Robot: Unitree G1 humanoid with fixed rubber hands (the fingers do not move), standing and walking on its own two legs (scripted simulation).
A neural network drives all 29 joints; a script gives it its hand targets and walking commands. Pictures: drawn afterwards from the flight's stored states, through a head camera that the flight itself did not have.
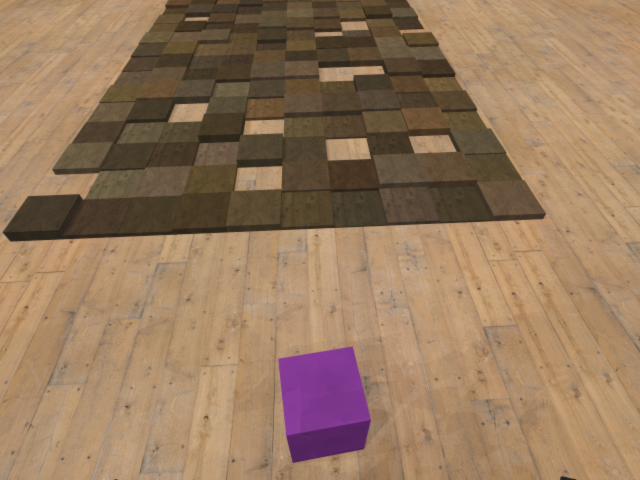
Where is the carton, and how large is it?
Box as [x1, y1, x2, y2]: [278, 346, 370, 462]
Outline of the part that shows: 352,346 278,359 286,436 293,462 363,448 370,418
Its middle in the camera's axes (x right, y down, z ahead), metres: +0.01 +0.47 +1.11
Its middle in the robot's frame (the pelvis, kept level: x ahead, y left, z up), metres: +0.47 +0.02 -0.66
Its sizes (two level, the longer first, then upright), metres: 0.210 0.200 0.250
